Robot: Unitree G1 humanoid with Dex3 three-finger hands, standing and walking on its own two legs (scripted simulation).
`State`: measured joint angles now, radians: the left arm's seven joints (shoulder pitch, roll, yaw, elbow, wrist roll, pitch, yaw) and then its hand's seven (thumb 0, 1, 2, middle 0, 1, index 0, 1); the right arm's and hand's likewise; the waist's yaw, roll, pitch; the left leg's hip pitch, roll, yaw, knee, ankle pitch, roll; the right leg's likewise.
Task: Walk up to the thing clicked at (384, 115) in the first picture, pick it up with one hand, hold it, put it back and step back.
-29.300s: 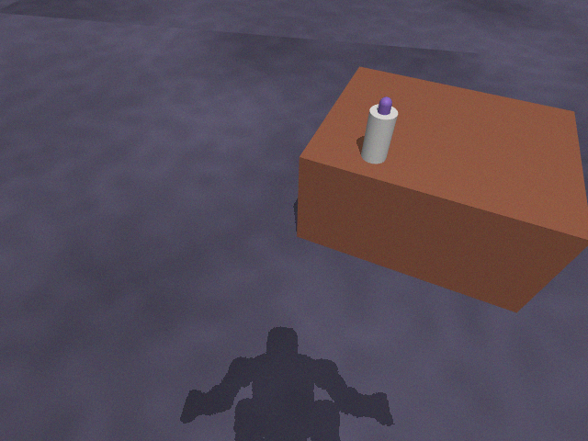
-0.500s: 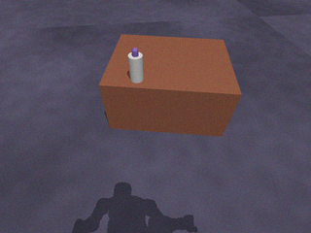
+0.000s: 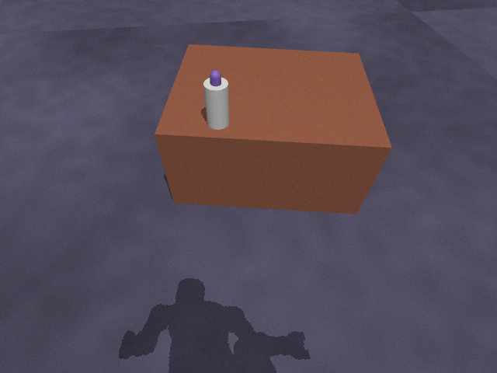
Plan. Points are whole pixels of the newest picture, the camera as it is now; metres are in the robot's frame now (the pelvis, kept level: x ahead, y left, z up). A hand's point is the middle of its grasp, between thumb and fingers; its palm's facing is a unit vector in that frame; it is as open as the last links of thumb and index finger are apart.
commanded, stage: step back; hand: left
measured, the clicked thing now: (216, 98) +1.04 +0.15 -0.20
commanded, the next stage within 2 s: stand in 0.14 s
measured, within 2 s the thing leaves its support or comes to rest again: neither
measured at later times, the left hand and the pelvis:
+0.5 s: hand out of the picture +0.11 +0.24 -0.13, palm faces -0.03 -0.94 -0.34, open 7.4 cm; pelvis +0.01 -0.01 +0.02, yaw +0 degrees
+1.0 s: hand out of the picture +0.05 +0.24 -0.14, palm faces -0.02 -0.94 -0.35, open 7.4 cm; pelvis -0.01 -0.01 +0.02, yaw +1 degrees
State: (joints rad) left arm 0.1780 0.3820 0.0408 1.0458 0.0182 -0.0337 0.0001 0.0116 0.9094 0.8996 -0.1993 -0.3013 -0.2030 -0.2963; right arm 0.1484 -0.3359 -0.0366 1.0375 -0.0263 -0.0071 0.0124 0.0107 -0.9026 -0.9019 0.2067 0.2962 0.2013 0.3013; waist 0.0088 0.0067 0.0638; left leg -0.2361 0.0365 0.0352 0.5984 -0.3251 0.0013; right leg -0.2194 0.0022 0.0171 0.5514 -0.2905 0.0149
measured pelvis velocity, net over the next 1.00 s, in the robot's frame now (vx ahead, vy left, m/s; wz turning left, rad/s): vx -0.01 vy -0.01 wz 0.01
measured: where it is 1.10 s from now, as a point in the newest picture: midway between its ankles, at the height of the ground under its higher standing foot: outside the picture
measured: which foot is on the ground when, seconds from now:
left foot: down 0.00-1.00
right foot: down 0.00-1.00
